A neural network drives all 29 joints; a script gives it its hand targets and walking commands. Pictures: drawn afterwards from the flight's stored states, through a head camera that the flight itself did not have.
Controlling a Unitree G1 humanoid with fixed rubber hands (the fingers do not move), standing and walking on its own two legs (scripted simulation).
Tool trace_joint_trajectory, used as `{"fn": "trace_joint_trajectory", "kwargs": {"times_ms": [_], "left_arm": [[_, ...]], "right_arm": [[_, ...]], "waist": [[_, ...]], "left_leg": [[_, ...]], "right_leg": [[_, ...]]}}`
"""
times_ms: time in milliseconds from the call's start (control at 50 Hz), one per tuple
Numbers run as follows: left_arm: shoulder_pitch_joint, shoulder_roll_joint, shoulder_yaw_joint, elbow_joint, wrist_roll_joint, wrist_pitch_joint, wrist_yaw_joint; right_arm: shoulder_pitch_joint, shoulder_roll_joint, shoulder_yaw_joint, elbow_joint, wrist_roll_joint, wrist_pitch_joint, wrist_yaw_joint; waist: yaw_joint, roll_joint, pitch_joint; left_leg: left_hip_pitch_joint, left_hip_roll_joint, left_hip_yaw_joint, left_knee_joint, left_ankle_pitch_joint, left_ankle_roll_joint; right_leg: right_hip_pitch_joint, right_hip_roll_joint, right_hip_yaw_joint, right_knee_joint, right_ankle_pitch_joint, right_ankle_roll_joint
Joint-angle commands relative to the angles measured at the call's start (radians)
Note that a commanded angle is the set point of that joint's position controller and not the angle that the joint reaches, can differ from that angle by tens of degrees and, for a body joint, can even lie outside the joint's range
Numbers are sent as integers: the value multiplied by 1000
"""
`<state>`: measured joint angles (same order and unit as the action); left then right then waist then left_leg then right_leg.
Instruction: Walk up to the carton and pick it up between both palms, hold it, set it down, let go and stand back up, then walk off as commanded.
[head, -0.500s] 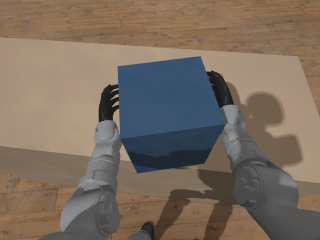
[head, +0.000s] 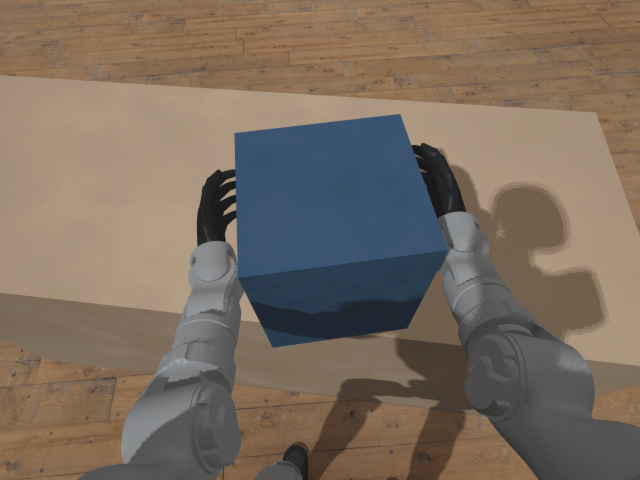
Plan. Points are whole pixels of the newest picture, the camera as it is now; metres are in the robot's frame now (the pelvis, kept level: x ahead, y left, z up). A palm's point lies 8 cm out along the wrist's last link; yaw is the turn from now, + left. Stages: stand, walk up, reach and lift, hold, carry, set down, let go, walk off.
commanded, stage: reach and lift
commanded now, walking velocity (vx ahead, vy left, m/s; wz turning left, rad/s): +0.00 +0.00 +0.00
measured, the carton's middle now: (330, 241) +0.41 +0.05 -0.01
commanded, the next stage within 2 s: none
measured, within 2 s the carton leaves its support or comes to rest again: leaves its support in 0.90 s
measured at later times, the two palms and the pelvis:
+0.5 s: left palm (214, 235) +0.38 +0.20 +0.03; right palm (444, 204) +0.44 -0.10 +0.05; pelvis +0.00 +0.00 +0.00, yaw +0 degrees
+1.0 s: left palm (209, 241) +0.37 +0.20 +0.04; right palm (443, 210) +0.43 -0.09 +0.06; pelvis -0.01 +0.00 +0.00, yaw +0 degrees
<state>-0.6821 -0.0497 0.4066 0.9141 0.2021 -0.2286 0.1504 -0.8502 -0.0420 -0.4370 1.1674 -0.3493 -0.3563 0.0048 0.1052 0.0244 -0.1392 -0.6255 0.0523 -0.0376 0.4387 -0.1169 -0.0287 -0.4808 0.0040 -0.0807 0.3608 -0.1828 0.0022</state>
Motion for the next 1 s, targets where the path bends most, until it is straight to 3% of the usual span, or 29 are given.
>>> {"fn": "trace_joint_trajectory", "kwargs": {"times_ms": [0,460,740,980], "left_arm": [[-377,-541,-210,18,152,-57,-115],[-368,-545,-209,69,154,-97,-114],[-425,-559,-231,80,155,-184,-113],[-482,-565,-242,93,164,-235,-107]], "right_arm": [[-398,516,161,38,-86,-33,118],[-403,534,195,71,-83,-66,108],[-459,528,258,89,-107,-180,79],[-505,487,252,158,-147,-266,64]], "waist": [[1,-33,-560],[6,-28,-559],[2,-43,-624],[-4,-34,-645]], "left_leg": [[493,-16,161,-35,450,-14],[453,-16,153,-42,432,-19],[418,-20,155,-43,448,-31],[445,-15,154,-52,391,-41]], "right_leg": [[191,53,-22,-52,237,-28],[187,52,-17,-49,244,-29],[236,54,-21,-25,382,-18],[167,58,-41,-39,322,-25]]}}
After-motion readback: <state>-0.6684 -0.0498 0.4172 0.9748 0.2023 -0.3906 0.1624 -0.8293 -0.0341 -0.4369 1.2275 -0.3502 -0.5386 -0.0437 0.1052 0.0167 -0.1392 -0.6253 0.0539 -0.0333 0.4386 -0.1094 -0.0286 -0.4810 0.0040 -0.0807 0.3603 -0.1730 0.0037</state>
